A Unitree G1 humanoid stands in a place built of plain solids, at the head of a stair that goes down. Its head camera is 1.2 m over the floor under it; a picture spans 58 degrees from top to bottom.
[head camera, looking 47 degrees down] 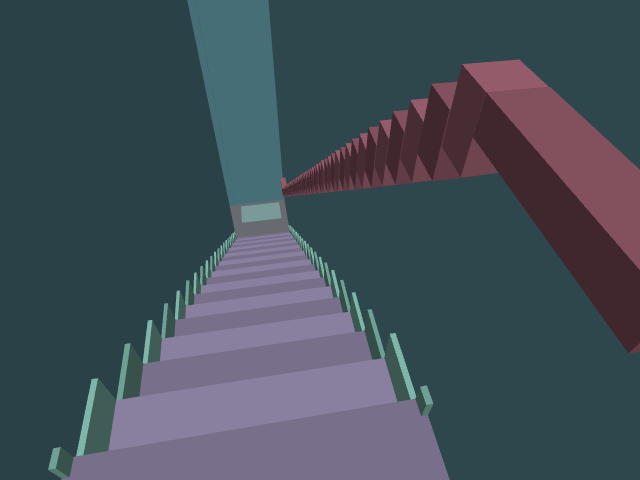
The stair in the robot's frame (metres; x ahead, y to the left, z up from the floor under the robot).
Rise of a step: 0.21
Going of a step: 0.24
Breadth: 0.96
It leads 10 degrees to the left of straight ahead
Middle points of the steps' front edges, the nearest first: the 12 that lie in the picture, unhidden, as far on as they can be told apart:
0.43 0.18 0.00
0.67 0.22 -0.21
0.91 0.26 -0.42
1.14 0.30 -0.63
1.38 0.34 -0.84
1.62 0.38 -1.05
1.86 0.42 -1.26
2.10 0.46 -1.48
2.33 0.50 -1.69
2.57 0.54 -1.90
2.81 0.58 -2.11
3.05 0.62 -2.32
